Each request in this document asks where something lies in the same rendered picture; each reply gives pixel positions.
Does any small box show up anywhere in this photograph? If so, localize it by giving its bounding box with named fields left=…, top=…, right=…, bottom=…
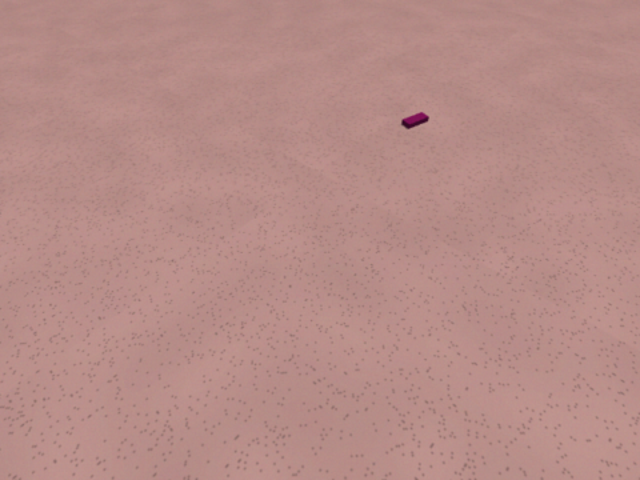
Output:
left=402, top=112, right=429, bottom=129

